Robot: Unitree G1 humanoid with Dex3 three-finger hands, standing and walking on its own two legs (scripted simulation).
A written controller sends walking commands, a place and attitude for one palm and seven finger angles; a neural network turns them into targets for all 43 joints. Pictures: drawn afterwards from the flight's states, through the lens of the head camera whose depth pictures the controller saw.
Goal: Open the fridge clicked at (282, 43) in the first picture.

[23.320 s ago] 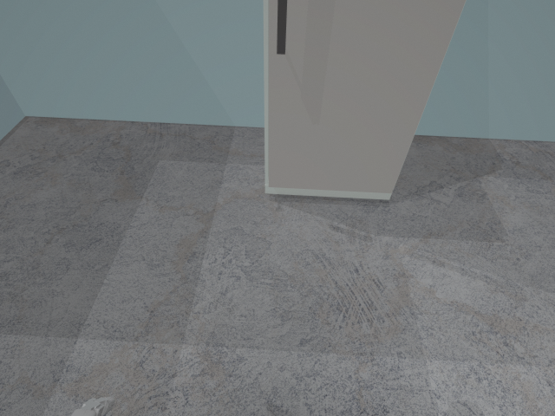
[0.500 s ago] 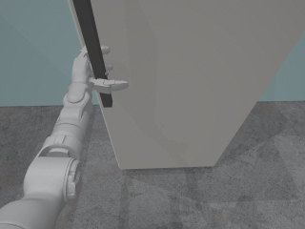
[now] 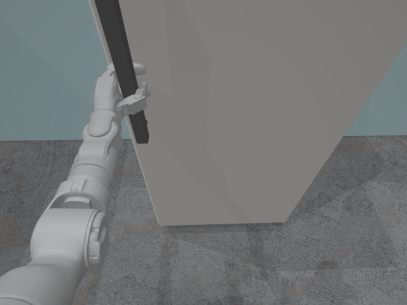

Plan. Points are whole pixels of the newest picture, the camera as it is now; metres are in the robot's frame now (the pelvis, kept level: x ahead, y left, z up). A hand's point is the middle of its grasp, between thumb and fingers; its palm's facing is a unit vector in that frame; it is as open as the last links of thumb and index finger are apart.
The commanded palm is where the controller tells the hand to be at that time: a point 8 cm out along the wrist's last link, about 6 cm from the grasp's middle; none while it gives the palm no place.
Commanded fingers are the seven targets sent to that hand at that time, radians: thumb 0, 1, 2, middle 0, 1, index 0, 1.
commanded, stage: grip the handle and tug to test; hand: left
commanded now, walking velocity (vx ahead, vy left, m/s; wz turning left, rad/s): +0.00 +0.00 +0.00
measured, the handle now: (120, 36) +0.52 +0.15 +0.26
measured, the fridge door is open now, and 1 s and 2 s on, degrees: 0 1 29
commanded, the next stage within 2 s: pull the door a little, standing still in 0.66 s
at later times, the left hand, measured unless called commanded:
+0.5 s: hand (140, 98) +0.47 +0.13 +0.16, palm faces +0.04 -1.00 +0.00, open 5.8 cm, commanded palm +0.43 +0.17 +0.16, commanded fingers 0.00 0.90 0.90 -0.45 -1.40 -0.45 -1.40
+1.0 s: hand (140, 100) +0.46 +0.13 +0.16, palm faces +0.03 -1.00 +0.01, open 5.8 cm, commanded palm +0.41 +0.18 +0.16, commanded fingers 0.00 0.90 0.90 -0.45 -1.40 -0.45 -1.40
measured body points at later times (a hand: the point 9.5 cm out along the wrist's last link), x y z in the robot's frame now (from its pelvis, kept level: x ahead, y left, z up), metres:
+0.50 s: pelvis +0.00 +0.00 +0.00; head +0.03 -0.01 +0.45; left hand +0.46 +0.18 +0.16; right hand +0.07 -0.26 -0.12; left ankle +0.01 +0.10 -0.73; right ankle -0.01 -0.11 -0.73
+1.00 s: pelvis +0.04 +0.00 +0.01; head +0.05 -0.01 +0.46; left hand +0.46 +0.18 +0.16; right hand +0.15 -0.25 -0.10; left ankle +0.01 +0.10 -0.73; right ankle -0.01 -0.11 -0.73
